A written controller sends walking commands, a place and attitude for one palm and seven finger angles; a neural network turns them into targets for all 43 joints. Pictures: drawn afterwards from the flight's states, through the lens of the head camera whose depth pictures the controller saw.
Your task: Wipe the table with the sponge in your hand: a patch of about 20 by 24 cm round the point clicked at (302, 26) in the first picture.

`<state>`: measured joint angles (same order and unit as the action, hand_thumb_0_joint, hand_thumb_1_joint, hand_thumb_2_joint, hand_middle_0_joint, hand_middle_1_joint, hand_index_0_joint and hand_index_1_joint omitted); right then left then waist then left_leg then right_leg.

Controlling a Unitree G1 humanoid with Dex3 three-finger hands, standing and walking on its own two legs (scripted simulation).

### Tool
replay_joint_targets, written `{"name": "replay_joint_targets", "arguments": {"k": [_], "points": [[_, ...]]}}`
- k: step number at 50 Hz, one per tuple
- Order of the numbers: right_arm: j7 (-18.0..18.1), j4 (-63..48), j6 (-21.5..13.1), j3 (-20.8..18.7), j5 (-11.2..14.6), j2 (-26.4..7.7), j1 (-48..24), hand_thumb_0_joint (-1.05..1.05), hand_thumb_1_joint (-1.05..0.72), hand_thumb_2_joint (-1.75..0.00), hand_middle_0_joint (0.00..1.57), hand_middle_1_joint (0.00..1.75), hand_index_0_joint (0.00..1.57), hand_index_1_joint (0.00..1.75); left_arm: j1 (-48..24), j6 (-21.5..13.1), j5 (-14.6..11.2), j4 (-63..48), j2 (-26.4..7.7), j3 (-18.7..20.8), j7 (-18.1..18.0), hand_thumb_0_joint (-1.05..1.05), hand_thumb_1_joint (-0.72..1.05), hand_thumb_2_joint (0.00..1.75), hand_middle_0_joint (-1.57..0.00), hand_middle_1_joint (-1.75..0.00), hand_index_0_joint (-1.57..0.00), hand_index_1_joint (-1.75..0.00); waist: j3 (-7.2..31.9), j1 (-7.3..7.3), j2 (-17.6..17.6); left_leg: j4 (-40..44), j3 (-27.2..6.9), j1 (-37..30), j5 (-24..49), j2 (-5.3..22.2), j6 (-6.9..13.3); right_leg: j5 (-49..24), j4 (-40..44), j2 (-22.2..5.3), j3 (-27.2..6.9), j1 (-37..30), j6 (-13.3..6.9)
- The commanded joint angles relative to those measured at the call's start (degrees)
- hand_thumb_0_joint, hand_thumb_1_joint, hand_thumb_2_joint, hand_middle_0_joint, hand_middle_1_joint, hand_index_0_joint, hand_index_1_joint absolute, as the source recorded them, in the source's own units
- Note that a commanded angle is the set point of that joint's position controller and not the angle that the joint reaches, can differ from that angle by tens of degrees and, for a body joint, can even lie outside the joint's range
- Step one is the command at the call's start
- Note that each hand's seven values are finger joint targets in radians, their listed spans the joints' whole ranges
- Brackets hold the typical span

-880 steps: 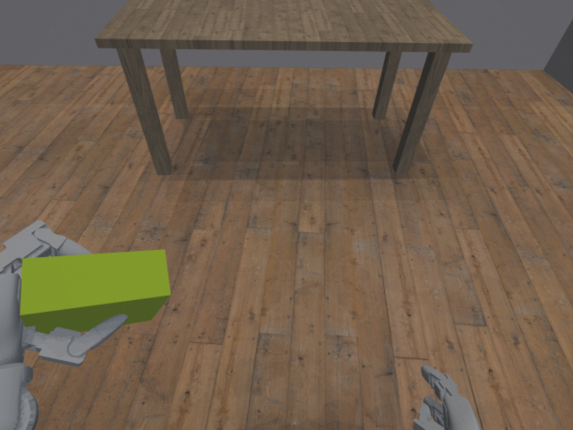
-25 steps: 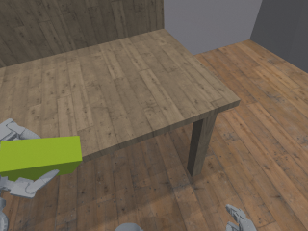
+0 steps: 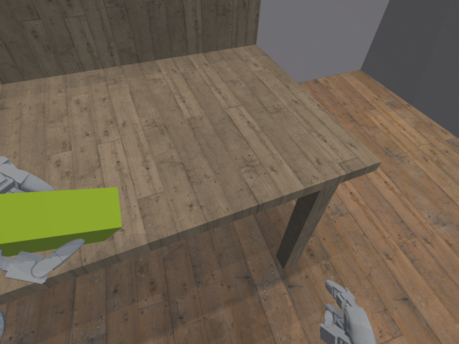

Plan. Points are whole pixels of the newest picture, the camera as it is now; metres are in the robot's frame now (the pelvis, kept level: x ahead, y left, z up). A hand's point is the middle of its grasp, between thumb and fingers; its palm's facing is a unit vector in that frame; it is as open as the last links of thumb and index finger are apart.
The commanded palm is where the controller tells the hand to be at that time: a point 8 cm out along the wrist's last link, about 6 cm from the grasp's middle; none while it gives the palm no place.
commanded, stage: shuffle to correct the standing spot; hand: left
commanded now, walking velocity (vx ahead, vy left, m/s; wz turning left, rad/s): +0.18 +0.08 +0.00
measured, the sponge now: (76, 220) +0.23 +0.22 +0.16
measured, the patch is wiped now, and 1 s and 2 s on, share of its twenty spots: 0.00 0.00 0.00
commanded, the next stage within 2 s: come to a stop and stand still in 0.52 s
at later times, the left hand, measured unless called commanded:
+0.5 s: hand (13, 193) +0.26 +0.30 +0.18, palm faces +0.40 -0.82 -0.40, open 9.4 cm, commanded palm +0.19 +0.34 +0.19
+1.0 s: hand (33, 181) +0.28 +0.29 +0.17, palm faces +0.37 -0.86 -0.36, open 9.4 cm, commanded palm +0.22 +0.34 +0.19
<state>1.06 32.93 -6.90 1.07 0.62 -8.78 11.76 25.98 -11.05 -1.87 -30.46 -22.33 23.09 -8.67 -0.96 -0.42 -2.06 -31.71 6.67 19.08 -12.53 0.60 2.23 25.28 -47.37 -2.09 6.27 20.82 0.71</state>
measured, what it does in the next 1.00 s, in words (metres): steps on the spot: right foot, then left foot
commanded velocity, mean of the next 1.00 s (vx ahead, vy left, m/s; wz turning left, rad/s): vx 0.11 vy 0.01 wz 0.00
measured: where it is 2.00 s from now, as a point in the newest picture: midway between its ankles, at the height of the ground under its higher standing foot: outside the picture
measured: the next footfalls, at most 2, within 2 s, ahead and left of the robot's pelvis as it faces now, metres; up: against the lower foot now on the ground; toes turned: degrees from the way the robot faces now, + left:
right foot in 0.06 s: +0.04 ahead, -0.08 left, +0.00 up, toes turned -7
left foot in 0.38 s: +0.10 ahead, +0.17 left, +0.00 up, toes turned +1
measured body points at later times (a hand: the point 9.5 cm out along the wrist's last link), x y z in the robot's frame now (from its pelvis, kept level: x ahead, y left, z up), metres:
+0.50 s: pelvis +0.03 +0.06 +0.00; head +0.06 +0.08 +0.45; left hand +0.23 +0.34 +0.20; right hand +0.21 -0.18 -0.07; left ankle +0.07 +0.18 -0.73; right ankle +0.00 -0.06 -0.69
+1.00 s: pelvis +0.06 +0.06 +0.01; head +0.08 +0.07 +0.46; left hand +0.26 +0.34 +0.19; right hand +0.24 -0.18 -0.06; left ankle +0.06 +0.17 -0.73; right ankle +0.06 -0.03 -0.73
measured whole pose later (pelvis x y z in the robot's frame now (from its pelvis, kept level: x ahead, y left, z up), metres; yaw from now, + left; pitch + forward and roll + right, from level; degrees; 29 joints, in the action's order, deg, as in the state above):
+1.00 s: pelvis +0.06 +0.06 +0.01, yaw +0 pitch -1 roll +0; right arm 2.7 33.9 -4.9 0.8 0.5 -12.2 9.3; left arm 25.3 -7.9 -2.4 -29.7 -20.5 18.6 -8.2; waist -3.0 -0.3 -1.4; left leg -27.9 2.6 12.0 -15.1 1.5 0.0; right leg 13.7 -25.8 1.8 5.3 11.5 -2.9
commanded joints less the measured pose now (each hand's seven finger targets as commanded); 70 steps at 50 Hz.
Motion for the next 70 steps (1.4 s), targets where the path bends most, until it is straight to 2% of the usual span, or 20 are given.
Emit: {"name": "replay_joint_targets", "arguments": {"k": [1, 3, 5, 7, 11, 16, 19, 21, 25, 31, 36, 42, 53, 54, 55, 56, 60, 63, 67, 70], "points": [[1.2, -7.0, -2.9, -2.4, -0.2, -9.6, -5.1, 0.00, -0.90, -0.90, 0.20, 0.30, 0.20, 0.30, -5.0, -3.4, -0.1, -13.8, -9.2, 3.9, -1.0, 0.00, 0.10, 1.30, -1.20, -1.60, -1.20, -1.60, 6.5, 1.03, 11.8, 12.9, -11.9, 1.0, -10.6, 10.7, 4.0, -4.4, 16.3, 0.8, 1.6, -10.4, -0.6], [1.4, -7.0, -1.5, -2.3, -0.7, -8.7, -4.6, 0.00, -0.90, -0.90, 0.20, 0.30, 0.20, 0.30, -6.5, -2.8, 0.5, -10.2, -10.2, 5.1, -1.5, 0.00, 0.10, 1.30, -1.20, -1.60, -1.20, -1.60, 6.9, 0.95, 2.3, 2.9, -8.0, 8.4, -17.0, 5.9, 1.0, -1.4, 26.2, -5.4, -8.8, -17.3, -4.3], [1.0, -7.0, -0.8, -3.0, -0.8, -9.7, -5.4, 0.00, -0.90, -0.90, 0.20, 0.30, 0.20, 0.30, -8.9, -2.0, -0.1, -7.5, -11.3, 5.6, -1.4, 0.00, 0.10, 1.30, -1.20, -1.60, -1.20, -1.60, 2.2, 1.96, -12.1, -21.3, -4.1, 18.0, -15.0, -0.1, -2.4, 5.4, 36.2, -22.6, -37.1, -13.7, -13.2], [0.5, -5.3, -0.8, -3.2, -0.3, -10.1, -4.0, 0.00, -0.90, -0.90, 0.20, 0.30, 0.20, 0.30, -8.8, -2.6, -0.4, -4.4, -8.2, 3.5, -0.9, 0.00, 0.10, 1.30, -1.20, -1.60, -1.20, -1.60, 0.7, 0.60, -9.0, -29.2, -8.8, 21.2, -9.2, 2.7, -3.4, -10.4, 33.3, -21.8, -28.8, -14.8, -14.1], [1.2, -5.0, -0.4, -1.6, -0.6, -7.5, -5.5, 0.00, -0.90, -0.90, 0.20, 0.30, 0.20, 0.30, -8.1, -4.5, 0.4, -3.8, -7.1, 2.1, -0.9, 0.00, 0.10, 1.30, -1.20, -1.60, -1.20, -1.60, 3.1, 1.58, -5.2, -13.4, -3.5, 10.1, -5.6, 3.1, -2.1, -27.0, 26.6, -14.6, -10.7, -13.3, -9.2], [1.9, -5.9, -2.0, -3.3, -1.0, -8.0, -6.1, 0.00, -0.90, -0.90, 0.20, 0.30, 0.20, 0.30, -6.8, -4.7, 0.1, -10.8, -7.4, 1.7, -1.3, 0.00, 0.10, 1.30, -1.20, -1.60, -1.20, -1.60, 4.8, 2.08, -3.3, 2.7, 2.2, -6.5, 2.8, -1.1, -1.2, -19.7, 22.7, -10.0, -7.5, -10.4, -6.1], [2.1, -7.0, -1.7, -4.7, -0.1, -10.9, -4.6, 0.00, -0.90, -0.90, 0.20, 0.30, 0.20, 0.30, -8.1, -5.5, 0.1, -15.6, -9.6, 4.1, -1.5, 0.00, 0.10, 1.30, -1.20, -1.60, -1.20, -1.60, 9.3, 0.90, 12.7, 6.9, -16.5, -18.0, 11.4, 11.1, 4.6, -10.0, 4.1, -1.0, -2.0, 0.8, -1.2], [2.5, -6.8, -1.6, -4.2, -0.8, -9.6, -5.4, 0.00, -0.90, -0.90, 0.20, 0.30, 0.20, 0.30, -6.5, -5.6, 0.6, -14.0, -11.9, 5.9, -1.3, 0.00, 0.10, 1.30, -1.20, -1.60, -1.20, -1.60, 7.0, 0.30, 16.4, 13.9, -29.0, -16.9, 11.9, 18.3, 10.5, 8.3, -9.3, 0.9, -4.5, 8.8, -1.3], [1.8, -6.4, -2.2, -4.2, -0.1, -9.7, -5.1, 0.00, -0.90, -0.90, 0.20, 0.30, 0.20, 0.30, -3.0, -5.1, -0.1, -16.7, -10.5, 6.7, -1.1, 0.00, 0.10, 1.30, -1.20, -1.60, -1.20, -1.60, 8.7, 0.69, 15.9, 10.0, -16.4, -14.1, 15.7, 13.6, 7.6, 1.0, -1.6, 0.9, -2.9, 5.2, -1.4], [1.4, -6.8, -1.7, -2.4, 0.3, -9.4, -5.0, 0.00, -0.90, -0.90, 0.20, 0.30, 0.20, 0.30, 0.5, -3.3, -1.1, -10.6, -8.5, 5.6, -0.2, 0.00, 0.10, 1.30, -1.20, -1.60, -1.20, -1.60, 8.2, 0.60, 12.2, 6.9, -10.4, -4.3, 6.5, 11.7, 3.0, -10.8, 22.5, 3.2, 0.5, -10.3, -0.9], [1.4, -6.0, -1.1, -3.1, 0.6, -8.9, -4.1, 0.00, -0.90, -0.90, 0.20, 0.30, 0.20, 0.30, -4.5, -0.4, -1.9, -4.2, -6.5, 2.4, 0.1, 0.00, 0.10, 1.30, -1.20, -1.60, -1.20, -1.60, 3.4, -0.12, -12.0, -10.8, -4.1, 3.0, -8.2, 0.4, -2.3, -19.6, 32.4, -13.7, -24.2, -9.1, -9.2], [2.1, -6.2, -1.9, -1.7, -0.4, -8.4, -7.9, 0.00, -0.90, -0.90, 0.20, 0.30, 0.20, 0.30, -8.1, -1.7, -0.8, -10.7, -7.8, 1.7, -0.4, 0.00, 0.10, 1.30, -1.20, -1.60, -1.20, -1.60, 7.8, 1.59, 2.6, 6.2, -8.8, -10.6, 16.2, 5.5, -0.2, -31.6, 22.5, -5.0, -9.3, -12.4, -2.6], [2.1, -8.5, -0.3, -2.6, 0.0, -9.2, -6.3, 0.00, -0.90, -0.90, 0.20, 0.30, 0.20, 0.30, 2.9, -1.2, -1.9, -12.1, -8.2, 4.6, -0.9, 0.00, 0.10, 1.30, -1.20, -1.60, -1.20, -1.60, 9.9, 1.13, 7.2, 8.6, -9.8, -6.1, 14.7, 6.3, -1.6, -32.0, 24.9, -2.9, -8.3, -19.0, -2.2], [2.2, -7.3, -3.7, -4.8, -2.2, -11.3, 3.1, 0.00, -0.90, -0.90, 0.20, 0.30, 0.20, 0.30, -57.9, -6.5, 6.4, -22.5, -51.0, 35.5, 0.1, 0.00, 0.10, 1.30, -1.20, -1.60, -1.20, -1.60, -0.1, 2.71, 0.4, -0.8, -2.6, -0.1, 12.2, 4.4, -0.9, -33.3, 30.5, -3.1, -12.5, -7.2, 2.6], [2.1, -2.7, -2.6, -4.0, -0.3, -9.0, -1.7, 0.00, -0.90, -0.90, 0.20, 0.30, 0.20, 0.30, -44.2, -4.7, 1.8, 0.9, -31.9, 22.4, 1.7, 0.00, 0.10, 1.30, -1.20, -1.60, -1.20, -1.60, 4.9, 1.65, 14.0, 2.2, -6.6, -6.9, 10.0, 5.4, -1.6, -28.9, 26.2, -8.6, -11.2, -5.7, -6.2], [1.3, -5.1, -2.1, -4.4, -0.6, -8.9, -2.2, 0.00, -0.90, -0.90, 0.20, 0.30, 0.20, 0.30, -29.6, -4.5, 0.2, 1.3, -20.3, 14.4, 2.3, 0.00, 0.10, 1.30, -1.20, -1.60, -1.20, -1.60, 7.4, 1.47, 11.3, 4.4, -6.6, -10.5, 12.5, 4.5, -2.1, -32.6, 23.9, -5.2, -12.9, -9.7, -5.7], [-1.5, -7.4, -3.0, -4.4, 1.8, -10.2, -2.6, 0.00, -0.90, -0.90, 0.20, 0.30, 0.20, 0.30, -5.7, -3.0, -2.6, 7.3, -2.7, -0.7, 5.4, 0.00, 0.10, 1.30, -1.20, -1.60, -1.20, -1.60, 13.0, 3.15, 7.2, 6.2, -5.4, -15.6, 11.7, 4.5, 0.4, -29.7, 22.1, -2.8, -10.5, -11.0, -0.1], [-2.2, -10.1, -2.6, -3.4, 2.1, -9.9, -4.4, 0.00, -0.90, -0.90, 0.20, 0.30, 0.20, 0.30, -2.8, -1.5, -1.8, -1.0, -2.8, -3.5, 5.2, 0.00, 0.10, 1.30, -1.20, -1.60, -1.20, -1.60, 7.8, 3.00, -1.4, 8.7, -6.9, -8.1, 4.2, 6.0, 0.5, -20.7, 24.1, -2.1, -8.2, -12.4, 0.6], [0.2, -11.2, -2.4, -2.5, 1.5, -9.6, -6.1, 0.00, -0.90, -0.90, 0.20, 0.30, 0.20, 0.30, -5.8, -1.7, -1.1, -4.1, -11.8, 5.8, 3.1, 0.00, 0.10, 1.30, -1.20, -1.60, -1.20, -1.60, 2.6, 2.53, -10.8, 8.6, -7.2, -6.0, -6.4, 4.0, -0.2, -5.5, 30.2, -2.8, -9.8, -5.9, -1.5], [1.6, -10.6, -3.1, -2.0, 0.7, -9.8, -6.9, 0.00, -0.90, -0.90, 0.20, 0.30, 0.20, 0.30, -14.1, -3.4, -0.4, -11.7, -18.2, 11.2, 1.9, 0.00, 0.10, 1.30, -1.20, -1.60, -1.20, -1.60, 1.6, 1.90, 1.8, 11.0, -8.1, -6.3, -10.3, 4.4, 0.1, -2.8, 29.0, -2.5, -11.8, -3.5, -2.6]]}}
